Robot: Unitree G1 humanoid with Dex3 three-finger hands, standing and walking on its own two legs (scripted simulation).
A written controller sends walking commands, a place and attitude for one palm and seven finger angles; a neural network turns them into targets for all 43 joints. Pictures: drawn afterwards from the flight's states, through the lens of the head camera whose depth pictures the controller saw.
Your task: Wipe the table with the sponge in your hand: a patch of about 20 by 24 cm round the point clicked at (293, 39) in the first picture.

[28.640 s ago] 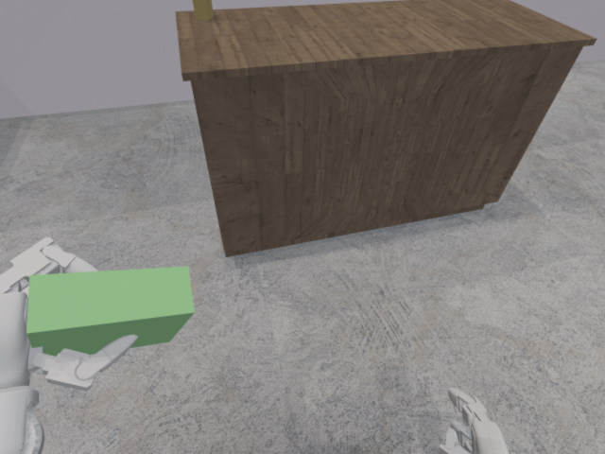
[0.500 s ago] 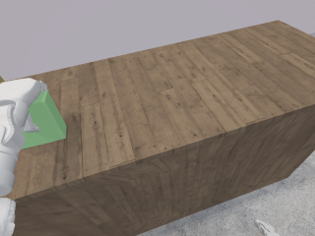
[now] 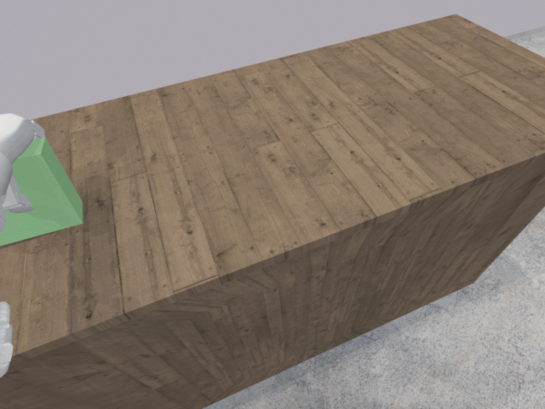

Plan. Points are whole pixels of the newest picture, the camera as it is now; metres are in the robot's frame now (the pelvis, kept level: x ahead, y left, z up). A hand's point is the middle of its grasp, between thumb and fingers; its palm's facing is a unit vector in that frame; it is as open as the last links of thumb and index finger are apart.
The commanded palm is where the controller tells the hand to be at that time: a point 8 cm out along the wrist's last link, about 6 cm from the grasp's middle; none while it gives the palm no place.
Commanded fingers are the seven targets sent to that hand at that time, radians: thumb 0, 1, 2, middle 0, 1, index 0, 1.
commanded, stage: wipe forward along the first lane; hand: left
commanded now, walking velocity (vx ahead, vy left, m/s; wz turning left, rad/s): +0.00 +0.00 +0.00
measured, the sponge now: (27, 205) +0.37 +0.38 +0.11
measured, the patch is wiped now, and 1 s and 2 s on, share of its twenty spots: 0.30 0.35 0.45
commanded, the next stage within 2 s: slide across to the middle lane in 0.78 s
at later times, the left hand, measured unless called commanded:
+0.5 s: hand (16, 158) +0.42 +0.39 +0.16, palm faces -0.16 +0.05 -0.99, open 9.4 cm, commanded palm +0.42 +0.38 +0.19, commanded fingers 0.00 0.10 1.30 -1.20 -1.60 -1.20 -1.60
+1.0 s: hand (16, 157) +0.43 +0.40 +0.16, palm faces -0.13 +0.02 -0.99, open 9.4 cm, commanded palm +0.42 +0.38 +0.20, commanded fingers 0.00 0.10 1.30 -1.20 -1.60 -1.20 -1.60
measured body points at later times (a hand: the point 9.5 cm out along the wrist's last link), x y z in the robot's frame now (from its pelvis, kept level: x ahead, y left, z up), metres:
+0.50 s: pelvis +0.02 +0.02 +0.00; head +0.06 +0.00 +0.45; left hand +0.43 +0.39 +0.22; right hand +0.09 -0.25 -0.13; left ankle +0.00 +0.11 -0.74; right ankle +0.04 -0.07 -0.74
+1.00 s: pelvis +0.03 +0.03 +0.01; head +0.07 +0.01 +0.45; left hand +0.43 +0.39 +0.22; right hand +0.16 -0.23 -0.12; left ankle +0.00 +0.11 -0.74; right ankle +0.04 -0.07 -0.74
